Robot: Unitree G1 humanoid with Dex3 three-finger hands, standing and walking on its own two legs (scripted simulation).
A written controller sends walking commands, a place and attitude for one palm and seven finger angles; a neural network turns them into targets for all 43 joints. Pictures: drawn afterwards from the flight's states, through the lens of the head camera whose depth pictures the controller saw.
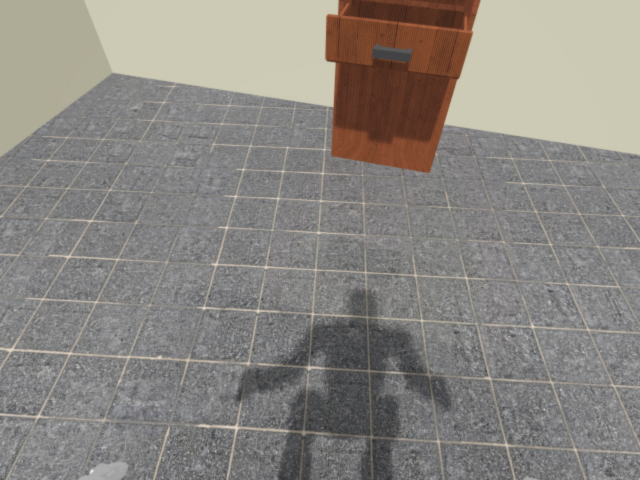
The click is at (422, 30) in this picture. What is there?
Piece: drawer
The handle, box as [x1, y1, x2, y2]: [372, 44, 411, 61]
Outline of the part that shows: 373,47 373,57 409,61 411,48 406,50 383,47 379,44 376,44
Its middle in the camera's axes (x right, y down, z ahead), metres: +0.23 -0.61 +1.25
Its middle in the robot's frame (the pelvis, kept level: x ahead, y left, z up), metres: +1.35 -0.16 -0.06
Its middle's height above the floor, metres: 0.71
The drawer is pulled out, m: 0.30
